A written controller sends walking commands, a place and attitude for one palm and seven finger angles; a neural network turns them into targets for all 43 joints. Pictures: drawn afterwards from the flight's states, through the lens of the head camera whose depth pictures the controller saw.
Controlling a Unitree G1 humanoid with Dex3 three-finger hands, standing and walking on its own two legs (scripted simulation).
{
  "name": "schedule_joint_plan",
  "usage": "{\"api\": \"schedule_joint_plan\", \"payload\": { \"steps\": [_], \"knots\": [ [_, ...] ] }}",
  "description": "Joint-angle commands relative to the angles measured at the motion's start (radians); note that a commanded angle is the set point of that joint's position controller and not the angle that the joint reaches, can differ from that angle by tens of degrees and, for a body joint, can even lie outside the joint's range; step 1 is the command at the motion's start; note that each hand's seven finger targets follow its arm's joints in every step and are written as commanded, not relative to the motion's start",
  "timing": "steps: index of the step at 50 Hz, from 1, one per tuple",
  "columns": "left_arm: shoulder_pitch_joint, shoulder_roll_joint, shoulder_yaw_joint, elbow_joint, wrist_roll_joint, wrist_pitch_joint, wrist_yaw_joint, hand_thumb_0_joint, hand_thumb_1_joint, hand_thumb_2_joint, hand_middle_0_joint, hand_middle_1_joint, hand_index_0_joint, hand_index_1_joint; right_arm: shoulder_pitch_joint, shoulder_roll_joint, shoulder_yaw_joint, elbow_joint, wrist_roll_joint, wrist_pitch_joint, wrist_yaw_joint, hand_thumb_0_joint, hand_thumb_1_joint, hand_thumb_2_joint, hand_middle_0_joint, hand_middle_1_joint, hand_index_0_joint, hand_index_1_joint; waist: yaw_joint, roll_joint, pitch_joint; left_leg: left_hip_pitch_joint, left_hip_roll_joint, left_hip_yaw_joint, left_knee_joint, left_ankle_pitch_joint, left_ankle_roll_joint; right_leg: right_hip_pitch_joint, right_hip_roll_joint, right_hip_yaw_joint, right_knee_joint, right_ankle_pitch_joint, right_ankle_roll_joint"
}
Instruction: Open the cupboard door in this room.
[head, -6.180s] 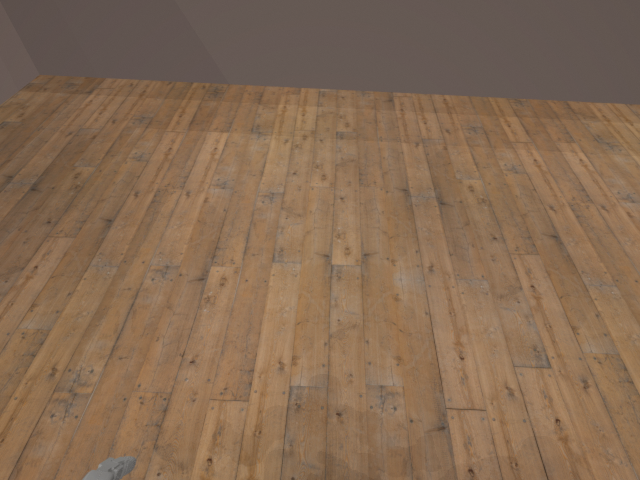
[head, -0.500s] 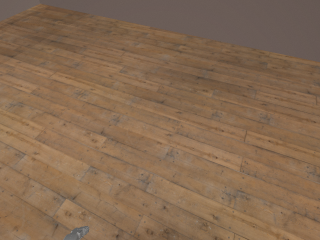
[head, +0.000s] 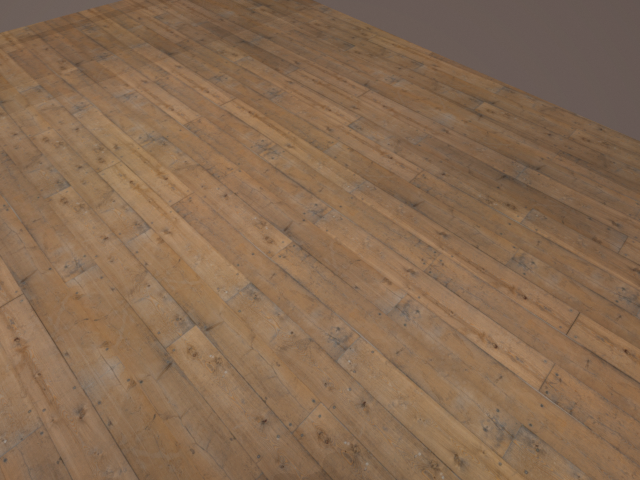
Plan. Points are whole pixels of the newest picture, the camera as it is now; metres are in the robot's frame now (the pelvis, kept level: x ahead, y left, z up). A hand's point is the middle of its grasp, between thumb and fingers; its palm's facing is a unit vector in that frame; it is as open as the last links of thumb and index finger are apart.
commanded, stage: turn or walk to find it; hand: left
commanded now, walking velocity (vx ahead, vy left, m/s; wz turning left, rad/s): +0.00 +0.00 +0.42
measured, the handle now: out of the picture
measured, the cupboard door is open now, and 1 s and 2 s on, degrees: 0 0 0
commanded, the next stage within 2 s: none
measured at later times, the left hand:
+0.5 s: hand out of the picture +0.04 +0.22 -0.15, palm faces +0.18 -0.94 -0.28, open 7.3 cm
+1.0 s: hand out of the picture -0.11 +0.20 -0.18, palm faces +0.46 -0.86 -0.24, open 7.3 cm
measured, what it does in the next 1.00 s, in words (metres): steps on the spot, turning left: left foot, then right foot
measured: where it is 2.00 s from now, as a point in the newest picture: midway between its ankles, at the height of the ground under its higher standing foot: outside the picture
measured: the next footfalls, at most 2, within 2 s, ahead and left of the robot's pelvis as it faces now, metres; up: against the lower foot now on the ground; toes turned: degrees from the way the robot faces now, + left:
left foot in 0.04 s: +0.03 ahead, +0.13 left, +0.00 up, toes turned +6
right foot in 0.52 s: +0.02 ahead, -0.11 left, +0.00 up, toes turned +8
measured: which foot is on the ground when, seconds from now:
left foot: up 0.00-0.02, down 0.04-0.52, up 0.54-0.98, down 1.00-1.00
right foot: down 0.00-0.04, up 0.06-0.50, down 0.52-1.00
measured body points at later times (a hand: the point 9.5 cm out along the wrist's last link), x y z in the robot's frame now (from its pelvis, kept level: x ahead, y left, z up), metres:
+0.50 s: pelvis -0.02 +0.00 +0.00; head +0.01 -0.01 +0.45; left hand +0.03 +0.27 -0.13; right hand +0.06 -0.23 -0.16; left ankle -0.01 +0.12 -0.73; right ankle -0.02 -0.12 -0.72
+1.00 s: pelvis -0.05 +0.01 -0.01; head -0.02 +0.03 +0.44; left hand -0.13 +0.24 -0.16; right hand +0.13 -0.20 -0.15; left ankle -0.10 +0.11 -0.73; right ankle -0.01 -0.11 -0.73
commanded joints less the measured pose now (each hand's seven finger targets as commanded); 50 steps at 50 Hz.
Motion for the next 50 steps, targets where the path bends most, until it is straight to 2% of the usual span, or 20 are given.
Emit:
{"api": "schedule_joint_plan", "payload": {
  "steps": [1,2,3,5,8,19,22,24,25,26,27,28,29,31,33,43,46,48,49,50],
  "knots": [
    [0.003,0.162,0.048,-0.064,-0.015,-0.001,0.010,0.000,0.900,0.900,-0.200,-0.300,-0.200,-0.300,0.108,-0.129,-0.016,-0.057,-0.001,-0.051,0.000,0.000,-0.900,-0.900,0.200,0.300,0.200,0.300,-0.064,0.053,-0.158,0.255,0.106,-0.126,-0.364,0.293,0.060,-0.097,-0.120,0.094,0.126,0.147,0.010],
    [-0.009,0.093,0.029,-0.103,-0.018,0.006,0.004,0.000,0.900,0.900,-0.200,-0.300,-0.200,-0.300,0.131,-0.226,-0.038,-0.063,-0.008,-0.055,-0.007,0.000,-0.900,-0.900,0.200,0.300,0.200,0.300,-0.077,0.342,-0.130,0.305,0.343,-0.424,-0.410,0.603,0.168,-0.336,0.006,0.075,0.330,-0.306,0.087],
    [-0.069,0.114,0.024,-0.113,-0.009,0.019,0.009,0.000,0.900,0.900,-0.200,-0.300,-0.200,-0.300,0.148,-0.250,-0.041,-0.049,-0.010,-0.045,-0.012,0.000,-0.900,-0.900,0.200,0.300,0.200,0.300,-0.098,0.248,-0.119,0.210,0.394,-0.407,-0.411,0.612,0.240,-0.296,0.014,0.176,0.454,-0.347,0.073],
    [-0.085,0.114,0.036,-0.088,-0.006,0.029,0.004,0.000,0.900,0.900,-0.200,-0.300,-0.200,-0.300,0.047,-0.191,-0.024,-0.067,-0.014,-0.049,-0.027,0.000,-0.900,-0.900,0.200,0.300,0.200,0.300,-0.061,0.251,-0.051,0.120,0.282,-0.326,-0.433,0.449,0.216,-0.313,0.007,0.228,0.529,-0.220,0.071],
    [-0.035,0.121,0.039,-0.052,-0.006,0.023,-0.008,0.000,0.900,0.900,-0.200,-0.300,-0.200,-0.300,-0.022,-0.159,-0.006,-0.096,-0.009,-0.058,-0.030,0.000,-0.900,-0.900,0.200,0.300,0.200,0.300,-0.024,0.157,-0.038,0.112,0.198,-0.244,-0.427,0.472,0.185,-0.297,0.026,0.235,0.564,-0.092,0.083],
    [-0.108,0.091,0.027,-0.107,-0.016,0.015,0.005,0.000,0.900,0.900,-0.200,-0.300,-0.200,-0.300,0.061,-0.163,-0.026,-0.089,-0.015,-0.052,-0.027,0.000,-0.900,-0.900,0.200,0.300,0.200,0.300,-0.065,0.138,-0.105,0.186,0.203,-0.372,-0.379,0.537,0.242,-0.219,0.073,0.248,0.288,-0.168,0.092],
    [-0.078,0.086,0.025,-0.108,-0.022,0.006,0.007,0.000,0.900,0.900,-0.200,-0.300,-0.200,-0.300,0.043,-0.163,-0.029,-0.095,-0.018,-0.047,-0.022,0.000,-0.900,-0.900,0.200,0.300,0.200,0.300,-0.047,0.146,-0.114,0.113,0.177,-0.393,-0.347,0.567,0.228,-0.094,0.105,0.234,0.125,-0.133,0.077],
    [-0.012,0.097,0.028,-0.092,-0.024,-0.006,0.010,0.000,0.900,0.900,-0.200,-0.300,-0.200,-0.300,0.023,-0.155,-0.031,-0.100,-0.010,-0.047,-0.020,0.000,-0.900,-0.900,0.200,0.300,0.200,0.300,-0.009,0.121,-0.149,0.039,0.132,-0.374,-0.277,0.532,0.184,0.063,0.110,0.222,-0.092,0.034,0.073],
    [0.019,0.127,0.035,-0.087,-0.019,-0.015,0.014,0.000,0.900,0.900,-0.200,-0.300,-0.200,-0.300,0.026,-0.128,-0.029,-0.102,-0.002,-0.047,-0.015,0.000,-0.900,-0.900,0.200,0.300,0.200,0.300,0.005,0.050,-0.167,-0.057,0.078,-0.335,-0.216,0.406,0.133,0.195,0.054,0.267,-0.215,0.113,0.061],
    [0.045,0.219,0.052,-0.086,-0.003,-0.026,0.023,0.000,0.900,0.900,-0.200,-0.300,-0.200,-0.300,0.036,-0.060,-0.020,-0.117,0.007,-0.047,-0.008,0.000,-0.900,-0.900,0.200,0.300,0.200,0.300,0.018,-0.203,-0.174,-0.256,-0.049,-0.196,-0.031,0.112,0.059,0.325,-0.174,0.492,-0.289,0.130,-0.012],
    [0.039,0.261,0.056,-0.098,-0.003,-0.024,0.023,0.000,0.900,0.900,-0.200,-0.300,-0.200,-0.300,0.006,-0.068,-0.023,-0.141,-0.002,-0.043,-0.012,0.000,-0.900,-0.900,0.200,0.300,0.200,0.300,0.028,-0.292,-0.133,-0.302,-0.106,-0.121,0.184,-0.159,0.028,0.211,-0.342,0.622,-0.303,0.258,-0.120],
    [0.002,0.233,0.049,-0.114,-0.008,-0.019,0.025,0.000,0.900,0.900,-0.200,-0.300,-0.200,-0.300,0.002,-0.089,-0.032,-0.131,-0.010,-0.031,-0.009,0.000,-0.900,-0.900,0.200,0.300,0.200,0.300,0.011,-0.168,-0.099,-0.280,-0.072,-0.163,0.335,-0.132,0.032,0.108,-0.321,0.537,-0.299,0.237,-0.150],
    [-0.064,0.197,0.050,-0.123,-0.010,-0.027,0.027,0.000,0.900,0.900,-0.200,-0.300,-0.200,-0.300,0.034,-0.091,-0.034,-0.103,-0.014,-0.019,-0.005,0.000,-0.900,-0.900,0.200,0.300,0.200,0.300,-0.022,-0.228,-0.075,-0.289,-0.048,-0.179,0.410,-0.083,0.029,0.062,-0.269,0.487,-0.317,0.179,-0.129],
    [-0.133,0.148,0.031,-0.140,-0.014,-0.024,0.023,0.000,0.900,0.900,-0.200,-0.300,-0.200,-0.300,0.072,-0.089,-0.038,-0.062,-0.013,-0.010,0.005,0.000,-0.900,-0.900,0.200,0.300,0.200,0.300,-0.060,-0.140,-0.017,-0.278,-0.025,-0.144,0.504,0.030,0.014,0.013,-0.181,0.363,-0.298,0.168,-0.085],
    [-0.107,0.130,0.024,-0.134,-0.013,-0.033,0.018,0.000,0.900,0.900,-0.200,-0.300,-0.200,-0.300,0.096,-0.068,-0.033,-0.044,-0.013,-0.007,0.008,0.000,-0.900,-0.900,0.200,0.300,0.200,0.300,-0.057,-0.142,-0.014,-0.280,-0.026,-0.116,0.523,0.087,-0.003,0.042,-0.142,0.280,-0.283,0.231,-0.070],
    [0.033,0.189,0.044,-0.068,0.004,-0.026,0.019,0.000,0.900,0.900,-0.200,-0.300,-0.200,-0.300,-0.042,-0.043,-0.004,-0.079,-0.004,-0.019,0.003,0.000,-0.900,-0.900,0.200,0.300,0.200,0.300,0.021,-0.174,-0.064,-0.190,0.004,-0.017,0.152,-0.040,-0.019,0.191,-0.211,0.224,-0.181,0.528,-0.132],
    [0.023,0.210,0.053,-0.057,0.005,-0.020,0.016,0.000,0.900,0.900,-0.200,-0.300,-0.200,-0.300,-0.029,-0.044,0.002,-0.082,0.004,-0.031,0.002,0.000,-0.900,-0.900,0.200,0.300,0.200,0.300,0.014,-0.207,-0.101,-0.096,-0.006,0.016,-0.006,-0.027,-0.001,0.194,-0.222,0.207,-0.120,0.566,-0.124],
    [0.006,0.212,0.053,-0.056,-0.003,-0.014,0.013,0.000,0.900,0.900,-0.200,-0.300,-0.200,-0.300,0.019,-0.059,0.001,-0.073,0.001,-0.040,0.000,0.000,-0.900,-0.900,0.200,0.300,0.200,0.300,-0.016,-0.184,-0.122,0.033,-0.019,0.041,-0.187,0.132,0.011,0.141,-0.194,0.154,-0.042,0.514,-0.068],
    [-0.002,0.198,0.050,-0.059,-0.013,-0.008,0.012,0.000,0.900,0.900,-0.200,-0.300,-0.200,-0.300,0.063,-0.094,-0.005,-0.062,0.000,-0.049,0.001,0.000,-0.900,-0.900,0.200,0.300,0.200,0.300,-0.048,-0.093,-0.152,0.165,0.009,0.008,-0.314,0.282,0.027,0.059,-0.167,0.118,0.056,0.413,-0.022],
    [0.015,0.144,0.044,-0.082,-0.021,0.000,0.007,0.000,0.900,0.900,-0.200,-0.300,-0.200,-0.300,0.100,-0.192,-0.027,-0.064,-0.009,-0.060,-0.002,0.000,-0.900,-0.900,0.200,0.300,0.200,0.300,-0.065,0.180,-0.180,0.313,0.216,-0.270,-0.364,0.540,0.108,-0.162,-0.048,0.065,0.245,0.047,0.053]
  ]
}}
